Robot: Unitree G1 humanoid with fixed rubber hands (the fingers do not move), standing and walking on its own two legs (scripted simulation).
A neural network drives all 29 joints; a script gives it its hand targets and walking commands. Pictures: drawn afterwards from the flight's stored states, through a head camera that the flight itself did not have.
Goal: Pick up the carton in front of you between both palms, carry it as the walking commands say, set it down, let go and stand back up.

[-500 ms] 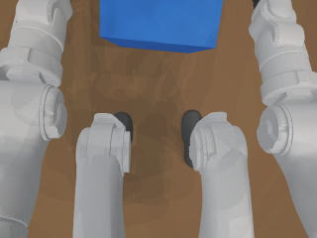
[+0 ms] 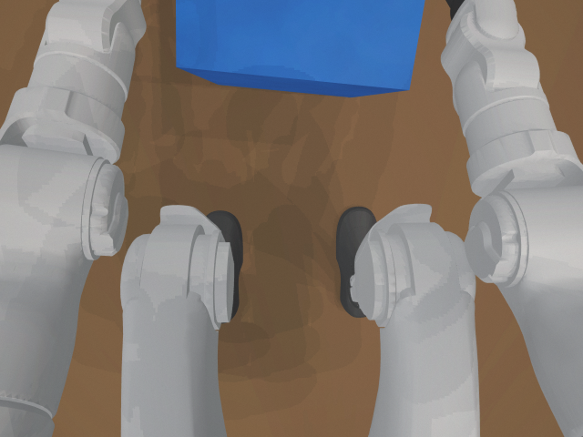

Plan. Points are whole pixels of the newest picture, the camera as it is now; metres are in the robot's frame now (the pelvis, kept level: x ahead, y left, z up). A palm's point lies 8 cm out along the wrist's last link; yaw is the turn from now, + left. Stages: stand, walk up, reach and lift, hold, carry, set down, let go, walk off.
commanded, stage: reach and lift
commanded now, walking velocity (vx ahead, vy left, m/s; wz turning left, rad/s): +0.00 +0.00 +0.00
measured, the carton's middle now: out of the picture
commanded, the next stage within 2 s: none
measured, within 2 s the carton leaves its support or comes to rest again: leaves its support in 0.44 s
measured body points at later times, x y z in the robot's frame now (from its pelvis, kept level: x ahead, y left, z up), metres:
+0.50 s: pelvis +0.00 +0.00 -0.01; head +0.36 +0.02 +0.26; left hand +0.56 +0.16 -0.17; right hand +0.55 -0.15 -0.16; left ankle +0.10 +0.12 -0.33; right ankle +0.11 -0.13 -0.33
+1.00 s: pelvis -0.01 +0.00 +0.11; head +0.26 +0.01 +0.46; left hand +0.51 +0.16 +0.04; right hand +0.51 -0.14 +0.04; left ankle +0.10 +0.12 -0.33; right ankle +0.11 -0.13 -0.33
